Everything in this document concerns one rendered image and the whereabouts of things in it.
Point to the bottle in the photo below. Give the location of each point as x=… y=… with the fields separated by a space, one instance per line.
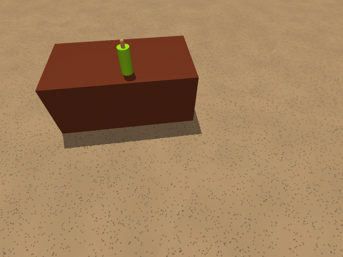
x=124 y=56

